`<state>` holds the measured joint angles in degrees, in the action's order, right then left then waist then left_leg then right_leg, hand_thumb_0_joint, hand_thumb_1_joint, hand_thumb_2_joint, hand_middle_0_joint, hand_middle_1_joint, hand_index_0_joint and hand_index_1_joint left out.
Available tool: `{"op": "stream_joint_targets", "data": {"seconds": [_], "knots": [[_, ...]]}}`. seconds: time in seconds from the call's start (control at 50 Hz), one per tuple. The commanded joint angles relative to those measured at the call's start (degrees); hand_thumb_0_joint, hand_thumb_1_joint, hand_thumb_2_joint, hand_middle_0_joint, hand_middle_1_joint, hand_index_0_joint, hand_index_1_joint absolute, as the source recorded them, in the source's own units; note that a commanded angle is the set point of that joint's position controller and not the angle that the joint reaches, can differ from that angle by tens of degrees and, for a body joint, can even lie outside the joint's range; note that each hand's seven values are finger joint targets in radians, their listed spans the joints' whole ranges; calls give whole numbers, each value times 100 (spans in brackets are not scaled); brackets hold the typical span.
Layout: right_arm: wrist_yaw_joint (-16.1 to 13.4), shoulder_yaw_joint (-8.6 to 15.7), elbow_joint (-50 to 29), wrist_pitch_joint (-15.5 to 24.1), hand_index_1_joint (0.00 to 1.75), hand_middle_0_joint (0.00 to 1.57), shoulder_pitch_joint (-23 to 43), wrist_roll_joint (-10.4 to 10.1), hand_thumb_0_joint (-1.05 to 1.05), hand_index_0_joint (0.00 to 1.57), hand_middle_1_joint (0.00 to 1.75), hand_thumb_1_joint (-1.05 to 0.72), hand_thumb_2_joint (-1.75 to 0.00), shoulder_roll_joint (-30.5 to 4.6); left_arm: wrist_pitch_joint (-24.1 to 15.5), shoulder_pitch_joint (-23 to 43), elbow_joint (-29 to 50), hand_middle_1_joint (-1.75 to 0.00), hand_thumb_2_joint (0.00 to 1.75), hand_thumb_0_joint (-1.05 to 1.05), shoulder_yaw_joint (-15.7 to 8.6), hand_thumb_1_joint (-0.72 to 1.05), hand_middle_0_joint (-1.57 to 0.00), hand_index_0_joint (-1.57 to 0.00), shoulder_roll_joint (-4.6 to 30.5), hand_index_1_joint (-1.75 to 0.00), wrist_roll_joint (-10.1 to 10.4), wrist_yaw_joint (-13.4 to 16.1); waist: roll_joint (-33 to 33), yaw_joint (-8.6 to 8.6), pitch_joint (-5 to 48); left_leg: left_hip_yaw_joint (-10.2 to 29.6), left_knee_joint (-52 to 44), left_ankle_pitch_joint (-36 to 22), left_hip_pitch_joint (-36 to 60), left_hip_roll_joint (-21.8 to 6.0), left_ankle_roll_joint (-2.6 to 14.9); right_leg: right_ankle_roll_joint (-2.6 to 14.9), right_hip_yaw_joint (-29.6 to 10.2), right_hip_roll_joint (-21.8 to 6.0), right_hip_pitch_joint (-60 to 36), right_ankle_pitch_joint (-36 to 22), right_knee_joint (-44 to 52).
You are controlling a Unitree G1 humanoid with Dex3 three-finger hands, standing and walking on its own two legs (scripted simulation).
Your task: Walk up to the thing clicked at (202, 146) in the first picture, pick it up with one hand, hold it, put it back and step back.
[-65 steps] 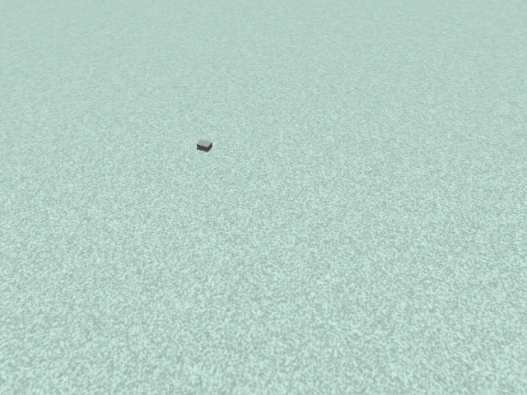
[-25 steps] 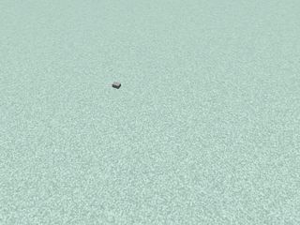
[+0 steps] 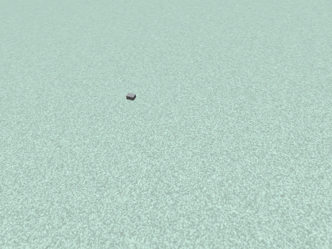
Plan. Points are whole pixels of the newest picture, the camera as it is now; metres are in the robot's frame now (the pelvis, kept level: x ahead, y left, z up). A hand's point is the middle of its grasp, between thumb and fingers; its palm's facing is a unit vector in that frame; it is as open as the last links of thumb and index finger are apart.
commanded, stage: walk up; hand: left
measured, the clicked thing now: (131, 96) +1.52 +0.48 -0.76
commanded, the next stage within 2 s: none
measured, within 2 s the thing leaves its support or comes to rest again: neither
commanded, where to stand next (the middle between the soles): +1.08 +0.39 m, yaw -21 degrees
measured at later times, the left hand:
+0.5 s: hand (70, 187) +0.32 +0.36 -0.12, palm faces -0.18 -0.87 -0.46, open 7.4 cm
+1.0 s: hand (60, 151) +0.50 +0.49 -0.18, palm faces -0.24 -0.87 -0.44, open 7.4 cm
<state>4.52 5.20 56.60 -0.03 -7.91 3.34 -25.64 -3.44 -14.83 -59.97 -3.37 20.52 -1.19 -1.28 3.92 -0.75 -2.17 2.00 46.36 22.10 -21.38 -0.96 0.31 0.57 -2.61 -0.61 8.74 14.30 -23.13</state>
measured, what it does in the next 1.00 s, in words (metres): walks ahead: left foot, then right foot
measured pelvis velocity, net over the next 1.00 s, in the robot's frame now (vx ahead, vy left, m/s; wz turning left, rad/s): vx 0.39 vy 0.21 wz -0.21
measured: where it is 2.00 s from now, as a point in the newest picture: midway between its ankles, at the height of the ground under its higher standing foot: (138, 162)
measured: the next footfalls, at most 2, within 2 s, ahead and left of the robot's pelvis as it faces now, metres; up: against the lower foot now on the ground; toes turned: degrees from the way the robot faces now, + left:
left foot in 0.14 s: +0.15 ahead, +0.21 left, +0.00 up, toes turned +0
right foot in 0.50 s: +0.30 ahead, -0.04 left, +0.00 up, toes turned -12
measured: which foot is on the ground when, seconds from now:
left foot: up 0.00-0.12, down 0.14-0.52, up 0.54-0.86, down 0.88-1.00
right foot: down 0.00-0.14, up 0.16-0.48, down 0.50-0.92, up 0.94-1.00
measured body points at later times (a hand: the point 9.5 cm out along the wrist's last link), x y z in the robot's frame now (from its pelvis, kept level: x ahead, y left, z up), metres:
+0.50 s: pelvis +0.17 +0.09 -0.02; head +0.16 +0.06 +0.43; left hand +0.33 +0.41 -0.09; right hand +0.13 -0.23 -0.15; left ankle +0.11 +0.21 -0.74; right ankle +0.26 -0.03 -0.74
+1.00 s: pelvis +0.39 +0.21 -0.03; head +0.41 +0.22 +0.42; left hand +0.51 +0.54 -0.15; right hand +0.40 -0.15 -0.11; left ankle +0.47 +0.31 -0.74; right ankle +0.30 +0.03 -0.67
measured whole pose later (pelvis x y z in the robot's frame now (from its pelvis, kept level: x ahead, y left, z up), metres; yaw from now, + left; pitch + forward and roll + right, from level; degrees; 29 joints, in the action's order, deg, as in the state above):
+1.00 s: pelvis +0.39 +0.21 -0.03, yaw -12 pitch -2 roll -2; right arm 5.4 7.0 47.4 2.0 -14.1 2.2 -25.6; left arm -3.0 -17.4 -55.8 -2.9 26.8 -0.1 1.1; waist -0.8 2.2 -3.9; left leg -5.2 44.1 18.3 -24.1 -5.4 0.7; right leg 2.8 -4.7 -4.0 23.6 26.9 -66.2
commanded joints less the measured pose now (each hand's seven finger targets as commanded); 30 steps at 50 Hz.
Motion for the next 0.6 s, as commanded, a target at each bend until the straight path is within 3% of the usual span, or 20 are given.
{"op": "stream_joint_targets", "data": {"seconds": [0.0,0.04,0.06,0.1,0.12,0.14,0.16,0.18,0.2,0.26,0.3,0.36,0.4,0.44,0.46,0.48,0.5,0.52,0.54,0.58], "knots": [[194,336,-776,149,30,20,272,-80,0,20,30,-90,-90,-946,-211,445,698,-30,90,0,-468,90,-20,-20,2068,-30,-48,143,-1528,91,21,332,-192,223,-760,-460,-59,1056,-1648,-1434,-195,1846,1245],[228,386,-838,137,30,20,183,-74,0,20,30,-90,-90,-950,-202,566,801,-30,90,0,-481,90,-20,-20,2123,-30,-59,124,-1633,174,35,114,-704,182,-121,-429,-47,940,-1231,-1240,345,1566,985],[221,416,-813,139,30,20,-76,-81,0,20,30,-90,-90,-933,-196,741,868,-30,90,0,-477,90,-20,-20,2147,-30,-71,111,-1634,341,67,-26,-997,-110,447,-419,-15,863,-1053,-1179,788,1434,784],[145,581,-468,166,30,20,-1043,-59,0,20,30,-90,-90,-1055,-133,958,948,-30,90,0,-374,90,-20,-20,1870,-30,-48,86,-623,894,261,-493,-1684,-967,2395,-92,-50,576,-364,-642,2190,1596,-587],[63,714,-230,184,30,20,-1847,4,0,20,30,-90,-90,-1370,-107,794,960,-30,90,0,-253,90,-20,-20,1477,-30,-94,111,650,1340,548,-59,-1954,-352,3358,-236,4,450,-146,-105,3105,2001,-2287],[-17,738,-313,229,30,20,-2033,84,0,20,30,-90,-90,-1702,-96,506,1004,-30,90,0,-84,90,-20,-20,1025,-30,-42,150,1785,1276,546,1603,-2810,1272,3228,-1234,217,402,133,604,3817,2239,-3982],[-36,728,-739,279,30,20,-1080,33,0,20,30,-90,-90,-1987,-78,290,1014,-30,90,0,-59,90,-20,-20,1219,-30,89,213,1628,827,334,3362,-3841,2828,2278,-2159,763,365,-22,432,3929,1828,-4571],[-9,723,-894,269,30,20,-543,-119,0,20,30,-90,-90,-2179,-91,257,996,-30,90,0,-106,90,-20,-20,1673,-30,73,214,1365,627,154,3741,-4099,3514,1565,-2470,1360,399,-335,-142,3458,1633,-4548],[-29,668,-974,270,30,20,-233,-148,0,20,30,-90,-90,-1976,-123,227,883,-30,90,0,-146,90,-20,-20,1880,-30,100,188,900,428,-106,3462,-4002,3283,1176,-2378,1507,344,-243,-353,3246,1369,-4462],[-53,470,-1007,351,30,20,-253,-149,0,20,30,-90,-90,-1311,-184,-137,520,-30,90,0,-265,90,-20,-20,1887,-30,193,31,498,239,-217,1325,-3410,1212,1290,-1455,1142,169,16,-515,2743,692,-3275],[-29,448,-970,370,30,20,-399,-145,0,20,30,-90,-90,-1304,-170,62,652,-30,90,0,-254,90,-20,-20,1736,-30,183,-60,566,268,-381,955,-3551,848,938,-1393,1222,19,266,-512,2310,598,-2686],[2,413,-1077,374,30,20,-457,-109,0,20,30,-90,-90,-1289,-222,364,888,-30,90,0,-256,90,-20,-20,1574,-30,158,-104,499,297,-377,589,-3405,132,924,-1432,1296,53,349,-491,1786,259,-1672],[22,382,-1180,356,30,20,-351,-119,0,20,30,-90,-90,-1262,-234,213,865,-30,90,0,-296,90,-20,-20,1561,-30,128,-86,343,160,-223,249,-3109,-43,612,-1325,1182,114,518,-357,1061,-123,-1360],[43,333,-1312,292,30,20,-56,-142,0,20,30,-90,-90,-1160,-239,-436,669,-30,90,0,-382,90,-20,-20,1595,-30,106,-23,-71,-305,73,-118,-2268,227,-276,-1126,957,177,762,-164,-483,-751,-958],[52,244,-1350,287,30,20,-206,-123,0,20,30,-90,-90,-948,-253,-915,554,-30,90,0,-486,90,-20,-20,1789,-30,99,42,-663,-516,517,-421,-1240,-189,-612,-782,767,225,576,-129,-1452,-431,-889],[64,156,-1361,285,30,20,-490,-104,0,20,30,-90,-90,-727,-281,-1374,497,-30,90,0,-606,90,-20,-20,2068,-30,51,121,-1625,-726,793,-848,229,96,-1181,-270,525,340,-291,-602,-2074,691,-316],[58,98,-1399,232,30,20,-764,-103,0,20,30,-90,-90,-617,-303,-1317,674,-30,90,0,-670,90,-20,-20,2416,-30,18,192,-2201,-555,700,-586,1415,974,-2050,179,243,759,-2690,-1828,-2087,2411,588],[41,184,-1296,135,30,20,-920,-93,0,20,30,-90,-90,-1004,-308,-767,925,-30,90,0,-601,90,-20,-20,2420,-30,61,227,-1421,-306,408,59,1916,661,-2063,-79,87,1096,-3581,-2275,-1403,3388,1166],[33,283,-1267,117,30,20,-872,-83,0,20,30,-90,-90,-1317,-288,-392,1026,-30,90,0,-571,90,-20,-20,2464,-30,124,234,-1276,-149,107,298,1932,585,-2017,-308,71,1459,-3813,-2410,-841,3541,1235],[19,306,-1176,148,30,20,-606,-106,0,20,30,-90,-90,-1347,-311,-119,1099,-30,90,0,-512,90,-20,-20,2266,-30,148,241,-962,-65,-397,442,1812,255,-1790,-654,22,1395,-2874,-2073,29,2609,1229]]}}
